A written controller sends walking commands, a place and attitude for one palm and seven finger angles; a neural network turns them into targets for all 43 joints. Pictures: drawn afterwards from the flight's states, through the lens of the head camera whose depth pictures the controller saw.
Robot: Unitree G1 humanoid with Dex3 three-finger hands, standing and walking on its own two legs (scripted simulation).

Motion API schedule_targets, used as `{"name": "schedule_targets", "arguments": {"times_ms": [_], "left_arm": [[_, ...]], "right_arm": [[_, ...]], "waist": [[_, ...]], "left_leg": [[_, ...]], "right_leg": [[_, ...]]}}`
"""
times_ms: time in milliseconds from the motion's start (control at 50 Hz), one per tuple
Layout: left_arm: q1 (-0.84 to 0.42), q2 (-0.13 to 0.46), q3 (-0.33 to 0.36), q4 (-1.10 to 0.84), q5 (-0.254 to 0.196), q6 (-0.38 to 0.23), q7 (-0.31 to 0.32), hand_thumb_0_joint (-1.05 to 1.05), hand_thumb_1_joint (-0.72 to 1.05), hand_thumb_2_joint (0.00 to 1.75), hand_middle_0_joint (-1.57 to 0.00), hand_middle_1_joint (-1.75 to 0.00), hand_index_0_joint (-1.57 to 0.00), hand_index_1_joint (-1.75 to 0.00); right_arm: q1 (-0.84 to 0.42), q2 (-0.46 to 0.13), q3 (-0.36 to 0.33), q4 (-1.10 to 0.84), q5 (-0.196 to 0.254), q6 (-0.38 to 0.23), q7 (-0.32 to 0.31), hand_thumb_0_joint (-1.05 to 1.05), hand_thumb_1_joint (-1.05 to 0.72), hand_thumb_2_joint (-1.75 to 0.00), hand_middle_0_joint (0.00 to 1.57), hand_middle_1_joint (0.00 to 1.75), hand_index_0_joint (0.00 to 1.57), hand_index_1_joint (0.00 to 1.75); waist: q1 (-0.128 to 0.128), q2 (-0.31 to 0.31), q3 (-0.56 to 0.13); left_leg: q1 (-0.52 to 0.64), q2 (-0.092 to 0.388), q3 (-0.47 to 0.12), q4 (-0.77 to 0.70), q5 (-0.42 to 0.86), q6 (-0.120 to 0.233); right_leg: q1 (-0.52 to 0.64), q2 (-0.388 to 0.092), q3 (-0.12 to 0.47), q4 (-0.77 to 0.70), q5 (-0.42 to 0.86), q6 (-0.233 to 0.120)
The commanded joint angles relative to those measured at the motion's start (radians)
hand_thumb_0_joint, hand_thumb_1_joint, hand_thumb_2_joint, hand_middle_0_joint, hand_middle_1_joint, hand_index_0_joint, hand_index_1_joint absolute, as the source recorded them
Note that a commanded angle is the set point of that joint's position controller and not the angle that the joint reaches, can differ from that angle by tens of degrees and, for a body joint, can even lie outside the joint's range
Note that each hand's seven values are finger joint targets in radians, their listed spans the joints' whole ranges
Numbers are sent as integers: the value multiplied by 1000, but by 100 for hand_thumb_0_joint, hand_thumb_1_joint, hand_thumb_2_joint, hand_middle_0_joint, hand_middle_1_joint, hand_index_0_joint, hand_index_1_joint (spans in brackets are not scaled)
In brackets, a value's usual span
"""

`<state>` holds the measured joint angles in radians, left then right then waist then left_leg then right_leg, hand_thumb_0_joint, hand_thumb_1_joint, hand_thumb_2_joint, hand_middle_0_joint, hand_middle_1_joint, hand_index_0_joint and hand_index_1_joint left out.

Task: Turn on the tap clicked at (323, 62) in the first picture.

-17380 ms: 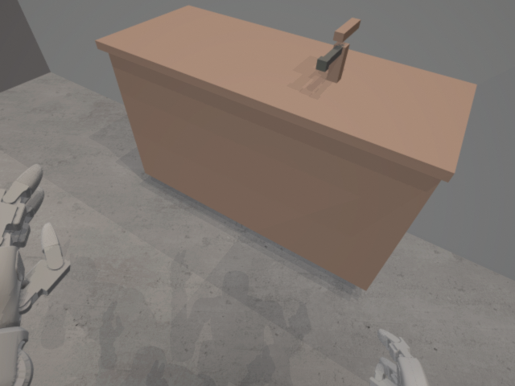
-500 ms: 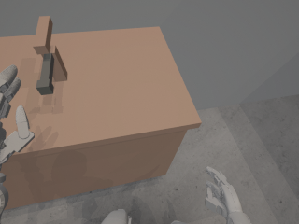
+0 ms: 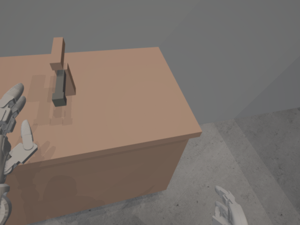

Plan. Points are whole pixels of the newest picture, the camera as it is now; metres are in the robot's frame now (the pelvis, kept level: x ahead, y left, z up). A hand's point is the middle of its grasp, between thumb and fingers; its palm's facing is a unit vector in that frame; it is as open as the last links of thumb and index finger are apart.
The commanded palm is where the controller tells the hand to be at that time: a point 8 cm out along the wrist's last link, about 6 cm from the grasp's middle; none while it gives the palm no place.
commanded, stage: come to a stop and stand still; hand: left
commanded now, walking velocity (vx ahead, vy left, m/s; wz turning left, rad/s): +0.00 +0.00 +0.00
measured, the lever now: (59, 99) +0.39 +0.28 +0.11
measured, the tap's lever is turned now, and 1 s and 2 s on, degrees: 0 0 0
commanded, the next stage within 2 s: look again from close up in 0.44 s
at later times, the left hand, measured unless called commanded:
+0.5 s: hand (33, 138) +0.24 +0.25 +0.16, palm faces +0.36 -0.87 -0.33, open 7.4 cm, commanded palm +0.18 +0.29 +0.18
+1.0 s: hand (27, 109) +0.28 +0.27 +0.19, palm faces +0.38 -0.82 -0.42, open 7.4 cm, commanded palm +0.20 +0.28 +0.18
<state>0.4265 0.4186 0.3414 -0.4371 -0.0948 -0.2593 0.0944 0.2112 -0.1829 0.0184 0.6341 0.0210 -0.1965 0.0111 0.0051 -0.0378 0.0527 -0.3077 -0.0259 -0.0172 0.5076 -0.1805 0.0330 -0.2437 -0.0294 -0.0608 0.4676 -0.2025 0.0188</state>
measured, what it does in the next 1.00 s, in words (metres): stands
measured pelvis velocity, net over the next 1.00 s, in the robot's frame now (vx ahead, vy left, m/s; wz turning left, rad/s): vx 0.03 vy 0.00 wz -0.01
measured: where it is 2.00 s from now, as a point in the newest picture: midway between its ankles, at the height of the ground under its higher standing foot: outside the picture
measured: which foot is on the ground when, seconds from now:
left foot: down 0.00-1.00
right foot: down 0.00-1.00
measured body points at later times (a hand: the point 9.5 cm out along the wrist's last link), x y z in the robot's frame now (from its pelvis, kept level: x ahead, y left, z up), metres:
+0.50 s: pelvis +0.02 +0.01 +0.01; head +0.04 +0.03 +0.45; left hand +0.21 +0.30 +0.18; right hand +0.22 -0.22 -0.06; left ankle +0.06 +0.09 -0.74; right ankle +0.03 -0.14 -0.74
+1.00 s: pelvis +0.03 +0.00 +0.00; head +0.05 +0.03 +0.45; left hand +0.26 +0.32 +0.21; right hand +0.18 -0.22 -0.08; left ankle +0.06 +0.09 -0.74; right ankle +0.03 -0.13 -0.74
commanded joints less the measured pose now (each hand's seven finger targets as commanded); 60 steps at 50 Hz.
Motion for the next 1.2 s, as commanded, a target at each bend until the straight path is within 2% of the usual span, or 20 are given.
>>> {"name": "schedule_targets", "arguments": {"times_ms": [0, 220, 500, 520, 540, 560, 600, 680, 740, 800, 880, 900, 920, 940, 960, 980, 1000, 1060, 1100, 1180], "left_arm": [[-30, 175, 145, -192, -19, -62, 19, 0, 90, 90, -20, -30, -20, -30], [-113, 121, 82, -238, -6, -35, 21, 0, 90, 90, -20, -30, -20, -30], [-26, 145, 119, -246, -5, -10, 29, 0, 90, 90, -20, -30, -20, -30], [-1062, 885, 667, -496, 189, -109, 22, 0, 90, 90, -20, -30, -20, -30], [-477, 260, 266, 78, 91, -66, -20, 0, 90, 90, -20, -30, -20, -30], [-252, 172, 188, 104, 68, -56, -28, 0, 90, 90, -20, -30, -20, -30], [-158, 11, 16, -64, 30, -64, -30, 0, 90, 90, -20, -30, -20, -30], [-80, 96, 60, -145, 46, -55, 2, 0, 90, 90, -20, -30, -20, -30], [-94, 157, 150, -162, 42, -67, 19, 0, 90, 90, -20, -30, -20, -30], [-161, 230, 216, -220, 41, -86, 22, 0, 90, 90, -20, -30, -20, -30], [-164, 153, 150, -220, 41, -96, 14, 0, 90, 90, -20, -30, -20, -30], [-1011, 879, 370, -535, 96, -210, 35, 0, 90, 90, -20, -30, -20, -30], [-629, 372, 281, -4, 147, -19, -22, 0, 90, 90, -20, -30, -20, -30], [-445, 167, 52, 31, 31, 42, -50, 0, 90, 90, -20, -30, -20, -30], [-350, 121, 100, -8, -14, 98, -96, 0, 90, 90, -20, -30, -20, -30], [-246, 133, 92, -2, -48, 158, -127, 0, 90, 90, -20, -30, -20, -30], [-130, 5, -3, 40, -68, 222, -150, 0, 90, 90, -20, -30, -20, -30], [-55, 85, 34, -146, -9, 256, -151, 0, 90, 90, -20, -30, -20, -30], [-66, 196, 159, -272, -3, 196, -104, 0, 90, 90, -20, -30, -20, -30], [-103, 201, 230, -317, -27, 11, -8, 0, 90, 90, -20, -30, -20, -30]], "right_arm": [[-113, -153, -61, -154, 6, -44, -13, 0, -90, -90, 20, 30, 20, 30], [-122, -153, -59, -178, 9, -20, -27, 0, -90, -90, 20, 30, 20, 30], [-136, -159, -61, -207, 14, 11, -33, 0, -90, -90, 20, 30, 20, 30], [-14, -164, -50, -191, -48, -24, -35, 0, -90, -90, 20, 30, 20, 30], [-70, -52, -12, -135, -23, -24, -39, 0, -90, -90, 20, 30, 20, 30], [-30, -152, -69, -186, -17, -43, -38, 0, -90, -90, 20, 30, 20, 30], [-69, -136, -62, -181, 6, -44, -8, 0, -90, -90, 20, 30, 20, 30], [-75, -153, -62, -206, -2, -31, 4, 0, -90, -90, 20, 30, 20, 30], [-88, -144, -54, -217, -2, -13, -14, 0, -90, -90, 20, 30, 20, 30], [-112, -140, -49, -216, -2, -12, -34, 0, -90, -90, 20, 30, 20, 30], [-86, -137, -50, -202, -6, -32, -37, 0, -90, -90, 20, 30, 20, 30], [55, -202, 99, -280, 46, 6, -102, 0, -90, -90, 20, 30, 20, 30], [-84, -142, -50, -150, -54, -6, -71, 0, -90, -90, 20, 30, 20, 30], [-61, -174, -41, -186, -29, -22, -21, 0, -90, -90, 20, 30, 20, 30], [-63, -223, -69, -149, -24, -22, -16, 0, -90, -90, 20, 30, 20, 30], [-87, -226, -66, -154, -14, -18, -18, 0, -90, -90, 20, 30, 20, 30], [-131, -206, -44, -169, 9, -7, -7, 0, -90, -90, 20, 30, 20, 30], [-175, -210, -42, -188, 4, 11, 10, 0, -90, -90, 20, 30, 20, 30], [-203, -207, -43, -203, -10, 25, 6, 0, -90, -90, 20, 30, 20, 30], [-162, -170, -49, -183, -33, 13, -15, 0, -90, -90, 20, 30, 20, 30]], "waist": [[17, 98, -127], [19, 106, -155], [20, 106, -157], [48, -30, -72], [22, -61, -226], [55, 69, -227], [35, 214, -244], [46, 47, -150], [36, 13, -123], [28, 86, -112], [26, 151, -143], [-48, 418, -78], [70, 403, -245], [24, 310, -224], [64, 270, -318], [75, 193, -310], [71, 130, -232], [66, 13, -159], [68, 37, -206], [67, 116, -242]], "left_leg": [[53, 86, -120, -136, -81, -18], [104, 98, -118, -156, 26, -22], [119, 98, -110, -146, 103, -29], [-12, 130, -48, -18, 157, 8], [136, 67, -39, -73, 189, -2], [185, 67, -17, -55, 184, -27], [177, 87, -22, -107, 199, -15], [19, 89, -43, -157, -34, -18], [-35, 81, -53, -175, -143, -11], [-25, 80, -57, -171, -169, -2], [25, 75, -49, -157, -76, -5], [-156, 81, -65, -125, -334, 7], [153, 44, -30, -123, -48, -87], [188, 40, -80, -87, 249, -130], [287, 58, -44, -66, 272, -125], [255, 48, -34, -59, 267, -105], [216, 50, -25, -63, 269, -102], [120, 52, -23, -70, 203, -60], [115, 45, -20, -62, 107, -48], [100, 30, -6, 15, 85, -45]], "right_leg": [[35, -70, 64, -93, -27, -43], [93, -61, 52, -82, 62, -31], [122, -67, 57, -106, 115, -32], [-1, -67, 121, -129, 107, -47], [10, -77, 111, -98, 115, -72], [46, -55, 210, -130, 189, -72], [120, -42, 123, -60, 143, -53], [124, -23, 100, -89, 1, -31], [128, -15, 80, -99, -62, -28], [108, -15, 86, -105, -67, -28], [125, -14, 85, -90, 23, -34], [135, 39, 61, 46, -156, 32], [42, 56, -15, 106, -24, -74], [-32, 74, -56, 73, 14, -72], [-44, 76, -25, 53, 58, -53], [-11, 70, -36, 46, 91, -52], [-15, 77, -51, 40, 101, -46], [-35, 70, -68, 50, 106, -36], [-46, 80, -55, 66, 51, -35], [-90, 81, -42, 93, 3, -40]]}}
